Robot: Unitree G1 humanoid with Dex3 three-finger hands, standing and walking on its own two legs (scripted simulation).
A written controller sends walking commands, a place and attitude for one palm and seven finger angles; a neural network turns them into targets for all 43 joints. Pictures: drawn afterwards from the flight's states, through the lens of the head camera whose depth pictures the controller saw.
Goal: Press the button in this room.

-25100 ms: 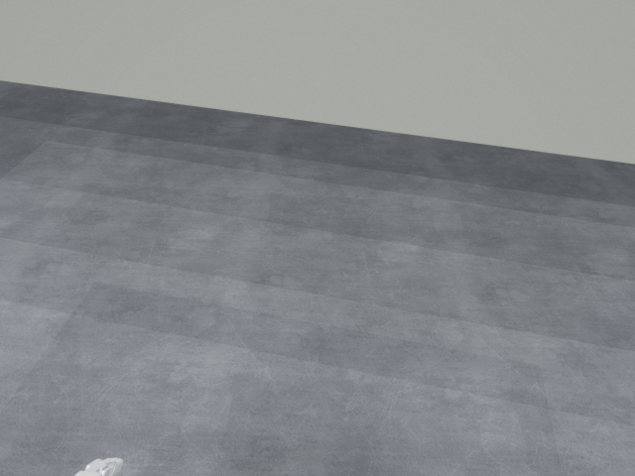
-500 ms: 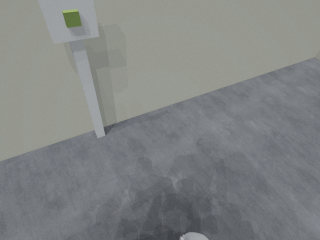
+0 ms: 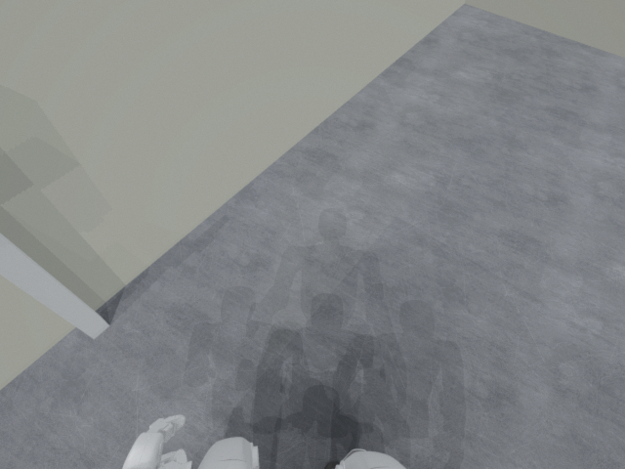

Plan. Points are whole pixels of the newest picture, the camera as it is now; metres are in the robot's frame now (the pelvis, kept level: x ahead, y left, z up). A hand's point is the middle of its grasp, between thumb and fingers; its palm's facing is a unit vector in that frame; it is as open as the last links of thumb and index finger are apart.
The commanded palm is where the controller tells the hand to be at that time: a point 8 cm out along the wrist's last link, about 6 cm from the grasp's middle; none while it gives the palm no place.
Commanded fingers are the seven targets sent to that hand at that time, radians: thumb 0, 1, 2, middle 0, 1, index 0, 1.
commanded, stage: walk to a spot facing it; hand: left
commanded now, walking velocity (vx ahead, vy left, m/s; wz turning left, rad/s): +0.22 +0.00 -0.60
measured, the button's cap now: out of the picture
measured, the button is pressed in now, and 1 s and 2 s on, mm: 0 0 0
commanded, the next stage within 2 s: turn to face it in 1.26 s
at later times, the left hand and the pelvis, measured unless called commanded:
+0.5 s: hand (120, 456) +0.15 +0.28 -0.17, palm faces -0.16 -0.96 -0.22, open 7.4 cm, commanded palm none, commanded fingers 0.00 0.90 0.90 -0.20 -0.30 -0.20 -0.30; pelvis +0.08 +0.07 +0.01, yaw -17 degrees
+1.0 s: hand (252, 344) +0.30 +0.10 -0.13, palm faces -0.57 -0.77 -0.29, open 7.4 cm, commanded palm none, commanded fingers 0.00 0.90 0.90 -0.20 -0.30 -0.20 -0.30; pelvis +0.07 +0.02 +0.01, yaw -36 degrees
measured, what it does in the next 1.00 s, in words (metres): steps on the spot, turning right: left foot, then right foot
